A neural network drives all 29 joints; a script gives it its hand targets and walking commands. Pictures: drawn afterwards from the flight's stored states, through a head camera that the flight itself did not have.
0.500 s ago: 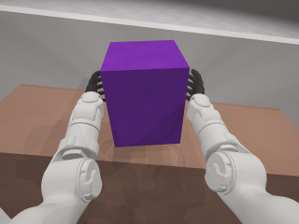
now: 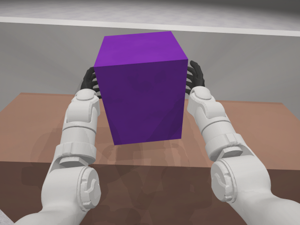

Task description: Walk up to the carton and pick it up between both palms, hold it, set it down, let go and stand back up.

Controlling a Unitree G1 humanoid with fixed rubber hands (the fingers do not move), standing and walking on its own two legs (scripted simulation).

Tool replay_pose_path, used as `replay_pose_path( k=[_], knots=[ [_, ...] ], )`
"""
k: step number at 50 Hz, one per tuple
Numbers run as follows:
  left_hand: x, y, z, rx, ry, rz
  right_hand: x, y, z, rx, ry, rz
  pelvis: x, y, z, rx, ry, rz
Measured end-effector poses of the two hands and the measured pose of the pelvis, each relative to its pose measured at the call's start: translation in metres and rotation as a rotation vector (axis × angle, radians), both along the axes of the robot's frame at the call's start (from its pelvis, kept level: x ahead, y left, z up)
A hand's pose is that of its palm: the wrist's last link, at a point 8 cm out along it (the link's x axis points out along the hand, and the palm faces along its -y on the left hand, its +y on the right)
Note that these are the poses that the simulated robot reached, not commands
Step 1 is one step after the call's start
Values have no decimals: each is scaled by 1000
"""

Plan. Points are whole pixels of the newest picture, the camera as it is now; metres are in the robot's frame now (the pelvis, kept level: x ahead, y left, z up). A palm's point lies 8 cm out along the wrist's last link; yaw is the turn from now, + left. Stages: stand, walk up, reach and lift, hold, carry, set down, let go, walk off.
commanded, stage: reach and lift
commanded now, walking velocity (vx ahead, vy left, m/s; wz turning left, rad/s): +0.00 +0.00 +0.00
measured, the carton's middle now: (142, 87) +0.46 +0.00 +0.20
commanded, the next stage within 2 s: hold in 1.10 s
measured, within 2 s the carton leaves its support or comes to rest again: neither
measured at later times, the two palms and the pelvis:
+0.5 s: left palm (90, 93) +0.39 +0.13 +0.23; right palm (203, 87) +0.37 -0.15 +0.25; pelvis +0.00 +0.01 +0.00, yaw -1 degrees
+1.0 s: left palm (85, 89) +0.39 +0.14 +0.24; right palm (200, 81) +0.38 -0.14 +0.26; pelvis +0.01 +0.00 +0.00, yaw +0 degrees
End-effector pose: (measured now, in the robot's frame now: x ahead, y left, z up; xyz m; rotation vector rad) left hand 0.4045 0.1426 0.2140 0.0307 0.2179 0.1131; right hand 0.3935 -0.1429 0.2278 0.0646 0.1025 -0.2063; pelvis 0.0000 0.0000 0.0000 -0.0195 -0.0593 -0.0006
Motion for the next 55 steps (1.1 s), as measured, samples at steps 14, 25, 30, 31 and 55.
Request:
replay_pose_path(
  k=[14, 25, 30, 31, 55],
  knots=[
    [-14, -4, 6, 19, 8, -17, -17, -4, 10, -2, 16, -10, -1, 7, -1, -11, -32, -3],
    [-18, -10, 15, 10, 18, -10, -19, -10, 19, 6, 25, -10, -4, 7, -2, -7, -29, -13],
    [-16, -11, 22, 13, 12, -2, -16, -11, 24, 17, 19, -5, -2, 6, -2, -6, -23, -13],
    [-15, -11, 22, 12, 12, 0, -15, -11, 24, 18, 19, -4, -1, 6, -2, -6, -23, -13],
    [-19, 1, 29, -18, -4, 10, -15, 2, 39, -2, 16, 9, 9, 1, -2, -14, -46, 2]
  ],
)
